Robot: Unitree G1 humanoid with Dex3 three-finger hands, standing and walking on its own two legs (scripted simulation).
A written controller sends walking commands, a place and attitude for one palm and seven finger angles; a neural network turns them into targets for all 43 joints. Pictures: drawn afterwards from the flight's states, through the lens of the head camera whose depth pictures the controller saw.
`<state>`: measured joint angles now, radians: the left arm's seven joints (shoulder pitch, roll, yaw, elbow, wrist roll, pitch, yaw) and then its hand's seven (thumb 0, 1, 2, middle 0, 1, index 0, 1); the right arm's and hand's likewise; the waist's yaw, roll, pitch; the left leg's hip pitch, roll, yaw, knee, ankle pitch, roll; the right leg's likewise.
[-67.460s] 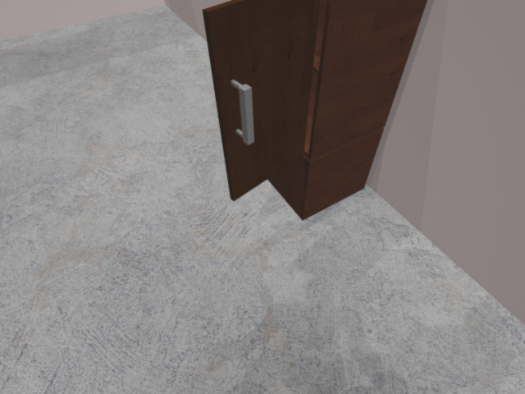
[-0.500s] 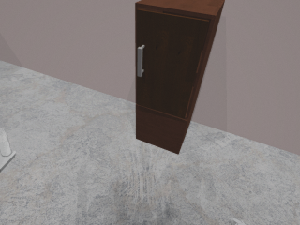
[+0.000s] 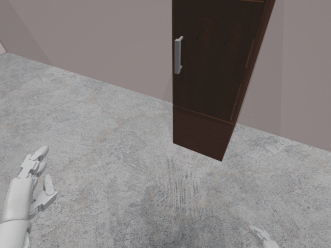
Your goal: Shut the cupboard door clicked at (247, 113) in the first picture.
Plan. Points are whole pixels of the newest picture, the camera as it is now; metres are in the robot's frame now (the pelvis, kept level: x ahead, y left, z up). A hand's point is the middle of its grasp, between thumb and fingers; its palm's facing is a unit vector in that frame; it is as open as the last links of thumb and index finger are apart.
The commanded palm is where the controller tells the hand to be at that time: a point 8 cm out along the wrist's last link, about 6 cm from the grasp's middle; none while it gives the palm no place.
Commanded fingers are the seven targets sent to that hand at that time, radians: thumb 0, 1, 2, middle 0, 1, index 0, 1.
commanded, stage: let the arm hang, fingers relaxed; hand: left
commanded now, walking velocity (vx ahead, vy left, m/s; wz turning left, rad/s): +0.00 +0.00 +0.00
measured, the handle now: (179, 55) +0.93 +0.00 +0.02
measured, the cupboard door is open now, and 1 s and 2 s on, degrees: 2 2 2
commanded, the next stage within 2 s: look to check the result in 1.02 s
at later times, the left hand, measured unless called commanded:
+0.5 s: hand out of the picture -0.04 +0.19 -0.15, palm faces +0.02 -0.97 -0.23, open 7.3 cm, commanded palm none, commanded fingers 0.00 0.90 0.90 -0.20 -0.30 -0.20 -0.30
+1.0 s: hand out of the picture -0.04 +0.17 -0.16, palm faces +0.03 -0.99 -0.15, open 7.4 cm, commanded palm none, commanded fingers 0.00 0.90 0.90 -0.20 -0.30 -0.20 -0.30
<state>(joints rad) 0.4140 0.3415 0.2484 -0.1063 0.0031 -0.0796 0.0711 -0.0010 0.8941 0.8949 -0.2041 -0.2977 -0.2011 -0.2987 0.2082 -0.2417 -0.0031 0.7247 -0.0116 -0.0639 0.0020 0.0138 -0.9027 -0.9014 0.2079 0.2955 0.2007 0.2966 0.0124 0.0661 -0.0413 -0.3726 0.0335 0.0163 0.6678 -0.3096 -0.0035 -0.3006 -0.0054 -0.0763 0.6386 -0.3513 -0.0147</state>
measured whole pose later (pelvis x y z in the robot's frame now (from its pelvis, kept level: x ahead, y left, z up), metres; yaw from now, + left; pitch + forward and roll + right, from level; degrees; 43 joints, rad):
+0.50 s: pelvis -0.02 +0.00 +0.02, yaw +0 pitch -2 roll -1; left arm 0.32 0.19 0.01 1.11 0.01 0.02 0.02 -0.01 0.93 0.89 -0.20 -0.30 -0.20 -0.30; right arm 0.30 -0.17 0.00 1.08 -0.02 0.03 -0.02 0.01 -0.91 -0.90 0.20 0.29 0.20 0.30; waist 0.00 0.02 0.05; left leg -0.22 0.03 0.03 0.44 -0.17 0.00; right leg -0.16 0.00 -0.07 0.41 -0.22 -0.01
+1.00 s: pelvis -0.02 +0.01 +0.02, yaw -1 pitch -2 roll +0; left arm 0.33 0.11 0.01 1.13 0.01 0.01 0.03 0.00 0.91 0.89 -0.20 -0.30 -0.20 -0.30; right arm 0.35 -0.11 -0.01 1.12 -0.02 0.02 -0.03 0.01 -0.91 -0.90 0.20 0.29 0.20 0.30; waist -0.01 0.01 0.02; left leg -0.23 0.01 0.05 0.44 -0.17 0.02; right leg -0.19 -0.02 -0.05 0.44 -0.22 0.00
